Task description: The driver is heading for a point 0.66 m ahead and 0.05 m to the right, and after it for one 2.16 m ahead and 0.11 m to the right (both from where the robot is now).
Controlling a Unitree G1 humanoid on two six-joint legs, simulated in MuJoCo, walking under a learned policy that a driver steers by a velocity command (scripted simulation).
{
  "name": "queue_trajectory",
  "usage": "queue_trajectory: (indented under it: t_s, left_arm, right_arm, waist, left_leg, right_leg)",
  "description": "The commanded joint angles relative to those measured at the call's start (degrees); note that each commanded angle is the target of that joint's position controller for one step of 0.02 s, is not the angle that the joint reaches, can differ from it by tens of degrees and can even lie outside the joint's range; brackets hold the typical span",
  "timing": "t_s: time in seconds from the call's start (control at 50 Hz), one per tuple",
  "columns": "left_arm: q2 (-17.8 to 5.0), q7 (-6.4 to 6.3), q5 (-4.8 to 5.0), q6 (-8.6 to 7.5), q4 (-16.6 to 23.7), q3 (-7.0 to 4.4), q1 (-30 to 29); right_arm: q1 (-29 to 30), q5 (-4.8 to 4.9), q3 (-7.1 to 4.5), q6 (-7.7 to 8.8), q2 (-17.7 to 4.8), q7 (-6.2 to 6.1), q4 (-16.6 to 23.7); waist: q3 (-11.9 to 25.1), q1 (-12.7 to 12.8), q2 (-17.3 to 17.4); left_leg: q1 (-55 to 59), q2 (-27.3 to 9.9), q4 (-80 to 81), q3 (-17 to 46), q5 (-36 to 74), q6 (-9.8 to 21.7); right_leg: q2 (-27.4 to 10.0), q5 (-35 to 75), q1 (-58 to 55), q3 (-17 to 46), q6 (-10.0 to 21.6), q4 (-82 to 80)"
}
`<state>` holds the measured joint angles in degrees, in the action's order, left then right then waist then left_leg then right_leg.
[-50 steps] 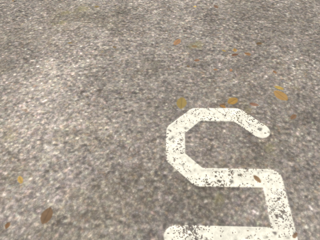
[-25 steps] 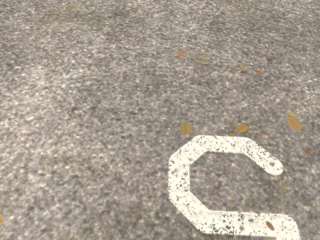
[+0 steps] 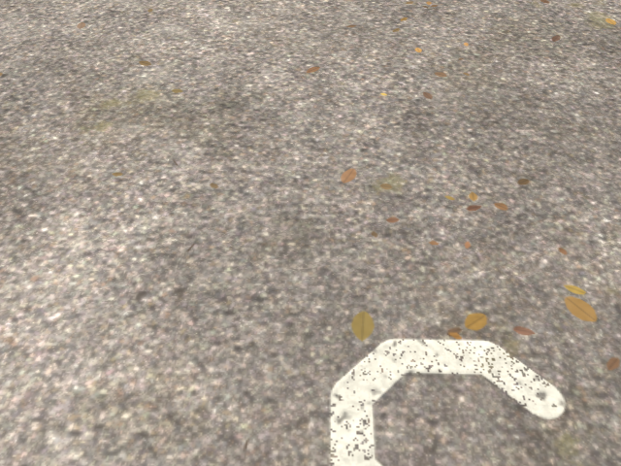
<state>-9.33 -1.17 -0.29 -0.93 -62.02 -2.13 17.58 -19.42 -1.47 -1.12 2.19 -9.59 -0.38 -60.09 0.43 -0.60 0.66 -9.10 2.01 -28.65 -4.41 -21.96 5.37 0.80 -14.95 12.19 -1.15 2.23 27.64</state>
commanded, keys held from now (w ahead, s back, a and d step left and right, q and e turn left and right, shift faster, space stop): w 0.92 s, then no key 0.08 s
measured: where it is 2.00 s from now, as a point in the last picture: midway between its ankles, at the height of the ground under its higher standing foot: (347, 442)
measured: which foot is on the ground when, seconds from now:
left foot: down 0.00-0.40, up 0.42-0.96, down 0.98-1.00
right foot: down 0.00-0.06, up 0.08-0.38, down 0.40-0.98, up 1.00-1.00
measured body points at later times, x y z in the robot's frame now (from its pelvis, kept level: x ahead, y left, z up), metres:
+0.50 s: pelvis +0.20 -0.06 -0.01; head +0.22 -0.06 +0.44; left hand +0.32 +0.19 -0.14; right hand +0.15 -0.29 -0.17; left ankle +0.05 +0.07 -0.65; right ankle +0.27 -0.12 -0.74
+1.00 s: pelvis +0.47 -0.03 -0.02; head +0.51 -0.02 +0.43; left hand +0.37 +0.20 -0.16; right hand +0.66 -0.25 -0.13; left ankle +0.59 +0.05 -0.74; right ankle +0.28 -0.12 -0.73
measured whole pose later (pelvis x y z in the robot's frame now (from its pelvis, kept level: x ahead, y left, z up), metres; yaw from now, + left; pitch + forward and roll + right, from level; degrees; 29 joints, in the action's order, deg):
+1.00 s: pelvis +0.47 -0.03 -0.02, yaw +0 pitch +1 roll -1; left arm -10.3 -1.2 -1.0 -4.9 -62.1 -1.9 27.2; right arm 0.0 -2.3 -2.3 4.6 -10.3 0.9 -50.2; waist -3.9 3.1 0.3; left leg -25.8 -0.1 -28.7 -5.8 -2.0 6.1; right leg 2.2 -26.2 -5.2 -4.4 2.6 24.4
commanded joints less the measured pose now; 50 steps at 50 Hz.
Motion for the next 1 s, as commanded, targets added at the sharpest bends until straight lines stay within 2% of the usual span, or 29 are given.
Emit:
queue_trajectory:
  t_s: [0.02, 0.04, 0.06, 0.08, 0.1, 0.12, 0.14, 0.16, 0.22, 0.26, 0.3, 0.34, 0.38, 0.4, 0.42, 0.44, 0.46, 0.48, 0.5, 0.54, 0.58, 0.64, 0.74, 0.88, 0.92, 0.94, 0.96, 0.98, 1.0]
  left_arm:
    - [-7.3, 0.36, 0.15, -1.14, 2.8, -1.80, -0.9]
    - [-6.4, 0.61, 0.31, -1.48, 4.1, -1.65, -3.7]
    - [-4.6, 0.88, 0.40, -2.02, 6.1, -1.28, -7.9]
    - [-3.5, 1.18, -0.39, -2.72, 8.3, -1.05, -11.0]
    - [-5.9, 1.22, -1.53, -3.08, 9.7, -1.59, -13.8]
    - [-6.2, 1.31, -1.68, -3.23, 9.6, -1.92, -13.7]
    - [-5.4, 1.63, -1.47, -3.26, 8.8, -1.87, -12.0]
    - [-5.0, 2.10, -1.19, -3.24, 8.5, -1.87, -11.0]
    - [-3.8, 3.09, -1.28, -2.64, 9.8, -1.54, -13.5]
    - [-2.8, 3.34, -1.19, -2.29, 11.7, -0.95, -17.1]
    - [-3.2, 3.22, -0.81, -1.92, 12.9, -0.77, -18.5]
    - [-5.0, 2.60, -0.66, -1.77, 12.7, -1.35, -15.8]
    - [-7.2, 1.82, -0.98, -2.29, 9.1, -2.66, -4.8]
    - [-9.5, 1.33, -1.67, -2.81, 6.4, -3.70, 3.4]
    - [-15.0, 0.90, -2.89, -3.20, 5.2, -5.00, 12.2]
    - [-18.3, 1.45, -2.47, -2.79, 5.7, -5.14, 11.3]
    - [-15.8, 1.57, -0.40, -2.32, 6.7, -4.70, 3.2]
    - [-11.1, 1.78, 0.01, -2.53, 8.3, -3.37, -3.0]
    - [-8.7, 2.02, -0.20, -3.07, 8.2, -2.62, -5.0]
    - [-6.0, 1.52, -0.34, -3.98, 7.1, -1.62, -4.4]
    - [-6.5, 1.21, -0.55, -4.79, 5.7, -1.51, -0.5]
    - [-7.8, 1.06, -0.43, -4.98, 4.9, -1.58, 3.0]
    - [-7.4, 0.96, -0.29, -5.04, 4.0, -1.11, 8.4]
    - [-7.9, 0.11, -1.11, -4.88, 1.8, -0.98, 13.9]
    - [-8.7, -0.17, -1.33, -4.76, 1.7, -1.17, 12.6]
    - [-9.0, -0.29, -1.45, -4.68, 1.7, -1.21, 11.4]
    - [-9.4, -0.30, -1.43, -4.49, 1.5, -1.29, 10.9]
    - [-9.2, -0.28, -0.60, -4.42, 1.7, -1.11, 9.9]
    - [-7.1, -0.25, 0.57, -4.68, 3.8, -0.32, 9.7]
  right_arm:
    - [-4.9, -0.16, -0.87, 1.70, -3.0, 0.18, 1.2]
    - [-7.6, 0.09, -1.19, 2.14, -3.9, 0.03, 0.5]
    - [-11.7, 0.65, -1.88, 2.50, -6.0, -0.30, -0.8]
    - [-15.6, 0.92, -3.15, 2.48, -10.1, -0.58, -2.2]
    - [-16.8, 0.19, -3.35, 2.44, -10.3, -0.81, -2.7]
    - [-17.0, -0.40, -3.03, 2.59, -8.7, -0.93, -2.8]
    - [-15.9, -0.65, -2.80, 2.65, -7.8, -0.96, -2.6]
    - [-14.2, -0.60, -2.55, 2.75, -7.1, -0.98, -2.1]
    - [-11.1, 0.23, -1.87, 3.19, -5.9, -0.95, -1.7]
    - [-10.3, 0.45, -1.64, 3.35, -6.2, -0.87, -1.8]
    - [-10.3, 0.38, -1.81, 3.53, -7.6, -0.73, -2.1]
    - [-9.8, 0.55, -2.02, 3.70, -9.0, -0.63, -2.3]
    - [-8.4, 0.87, -2.14, 3.50, -9.8, -0.64, -2.3]
    - [-8.6, 0.75, -1.95, 3.34, -9.5, -0.51, -2.0]
    - [-9.5, 0.43, -1.18, 3.10, -6.2, -0.27, -0.2]
    - [-14.0, 1.83, -0.97, 2.90, -2.3, 0.21, 0.7]
    - [-8.6, 0.68, -1.94, 2.39, -6.3, 0.31, 1.7]
    - [-3.9, 0.35, -2.27, 2.51, -7.2, 0.82, 3.1]
    - [-2.9, 0.41, -2.20, 2.61, -6.1, 0.98, 3.2]
    - [-5.1, -0.61, -2.11, 1.45, -4.4, 1.39, 2.4]
    - [-4.0, -0.64, -2.30, 0.55, -4.1, 1.71, 2.9]
    - [3.8, -0.62, -2.53, -0.27, -4.7, 2.02, 5.7]
    - [14.9, -0.10, -2.28, -0.15, -4.3, 2.35, 9.5]
    - [24.1, 0.11, -1.73, 0.74, -4.3, 2.33, 13.5]
    - [22.6, 0.21, -1.96, 1.24, -4.9, 2.13, 13.7]
    - [19.0, 0.08, -2.22, 1.61, -5.2, 1.72, 12.6]
    - [11.7, -0.11, -2.74, 2.17, -6.0, 1.15, 10.2]
    - [2.2, -0.95, -3.35, 3.05, -7.3, 0.53, 7.0]
    - [-7.2, -2.49, -4.49, 3.61, -12.2, -0.15, 5.2]
  waist:
    - [-7.4, -1.7, -4.6]
    - [-7.3, -3.2, -1.8]
    - [-7.7, -5.2, 3.9]
    - [-9.4, -6.2, 10.5]
    - [-12.0, -6.6, 8.8]
    - [-10.9, -5.7, 3.9]
    - [-8.8, -4.1, 1.7]
    - [-7.5, -2.8, 1.6]
    - [-7.3, -1.3, 3.9]
    - [-8.2, -1.3, 5.1]
    - [-8.1, -1.3, 6.7]
    - [-6.6, 0.3, 7.1]
    - [-1.5, 5.6, 4.4]
    - [2.7, 8.4, 2.7]
    - [9.3, 10.5, -5.7]
    - [13.0, 6.9, -13.9]
    - [4.5, 4.1, -7.0]
    - [-2.0, 2.7, -3.7]
    - [-4.3, 1.1, -2.3]
    - [-3.7, -1.7, -3.6]
    - [-3.5, -2.0, -3.5]
    - [-5.7, -1.1, -3.1]
    - [-6.8, 1.7, -2.7]
    - [-7.5, 4.2, -4.1]
    - [-6.6, 2.7, -4.8]
    - [-5.1, 0.9, -5.4]
    - [-1.4, -1.7, -5.4]
    - [3.6, -5.7, -4.4]
    - [11.6, -8.0, 0.7]
  left_leg:
    - [-3.0, -3.3, 4.7, 5.4, -4.6, 2.5]
    - [1.8, -5.4, 8.7, 9.3, -6.5, 3.7]
    - [9.1, -9.9, 15.1, 17.6, -10.1, 5.5]
    - [16.2, -17.9, 20.7, 28.4, -8.5, 8.4]
    - [19.3, -23.3, 20.6, 31.8, 2.3, 11.0]
    - [21.3, -23.5, 19.2, 29.8, 10.7, 11.6]
    - [21.9, -22.1, 18.5, 26.3, 15.5, 10.6]
    - [21.4, -20.3, 18.8, 22.8, 17.9, 9.3]
    - [15.7, -14.9, 19.9, 13.9, 25.2, 6.5]
    - [10.1, -12.8, 20.0, 9.7, 28.7, 5.4]
    - [6.5, -12.7, 19.3, 7.7, 33.1, 4.7]
    - [5.7, -14.0, 15.5, 6.6, 43.9, 3.9]
    - [5.4, -12.4, 1.2, 3.5, 53.9, 2.1]
    - [-0.5, -10.2, -10.4, 2.2, 47.4, 1.1]
    - [-10.5, -6.4, -30.0, -0.2, 22.3, -0.1]
    - [-23.4, 2.8, -46.2, 3.9, -10.0, -0.7]
    - [-27.4, -2.1, -48.9, 8.1, -4.1, 0.3]
    - [-27.7, -4.7, -46.2, 7.3, 2.0, 0.7]
    - [-25.0, -6.4, -42.8, 7.1, 5.0, 0.6]
    - [-18.8, -8.1, -37.8, 6.9, 6.5, -0.6]
    - [-19.1, -8.1, -35.6, 5.7, 7.9, -1.5]
    - [-26.2, -9.3, -30.2, 4.5, 12.9, -3.0]
    - [-31.1, -8.6, -17.4, 2.6, 20.5, -4.8]
    - [-30.0, -5.4, -5.7, -0.2, 19.0, -2.4]
    - [-25.6, -3.8, -3.1, -1.0, 15.0, -0.5]
    - [-20.1, -1.7, -1.9, -1.9, 13.2, 0.5]
    - [-12.1, 0.6, 0.4, -2.7, 14.1, 1.6]
    - [0.9, -0.7, 4.4, -1.6, 22.7, 3.0]
    - [17.3, -13.6, 1.3, 10.4, 36.7, 5.5]
  right_leg:
    - [-10.7, -18.4, 5.1, 16.8, 7.9, -12.0]
    - [-8.2, -15.2, 9.2, 13.1, 6.7, -7.7]
    - [-3.0, -11.1, 17.0, 5.9, 4.6, 1.2]
    - [1.2, -7.7, 26.8, -2.0, 2.7, 11.3]
    - [-0.5, -12.3, 34.4, -2.6, 2.7, 18.3]
    - [-2.4, -12.0, 36.7, -0.7, 2.7, 23.6]
    - [-3.5, -10.0, 36.3, 0.1, 2.7, 26.3]
    - [-4.1, -7.7, 35.3, 0.2, 2.5, 27.1]
    - [-3.3, -0.7, 30.4, -2.3, 0.8, 23.0]
    - [-2.3, 3.9, 24.3, -4.1, 0.4, 15.7]
    - [-1.1, 6.2, 16.8, -5.6, 1.1, 9.8]
    - [0.4, 6.9, 9.2, -6.5, 2.8, 7.8]
    - [2.8, 7.5, -3.3, -7.1, 4.9, 3.3]
    - [0.9, 5.4, -14.1, -4.7, 6.1, 2.0]
    - [-14.5, -6.4, -24.3, 13.9, 8.9, -1.3]
    - [-26.0, -13.8, -27.4, 43.0, 15.5, -15.0]
    - [-23.5, -22.5, -18.4, 39.6, 14.4, -17.4]
    - [-20.9, -19.9, -10.1, 30.5, 12.7, -17.9]
    - [-17.9, -11.7, -4.6, 23.9, 11.1, -19.3]
    - [-13.9, -1.2, 0.5, 15.1, 8.9, -20.2]
    - [-12.9, 5.1, 0.5, 11.6, 9.6, -20.8]
    - [-12.5, 4.7, -1.9, 9.6, 10.2, -23.4]
    - [-11.4, 12.8, -8.4, 6.2, 9.5, -23.5]
    - [-13.2, 29.6, -19.5, 3.5, 9.5, -18.3]
    - [-13.8, 39.4, -21.1, 2.5, 8.7, -14.4]
    - [-13.2, 50.2, -20.7, 1.4, 7.6, -9.6]
    - [-12.0, 57.6, -20.5, 0.7, 6.5, -1.3]
    - [-9.8, 53.3, -15.1, -1.0, 4.7, 9.8]
    - [-6.3, 29.9, -2.5, -2.7, 3.0, 26.4]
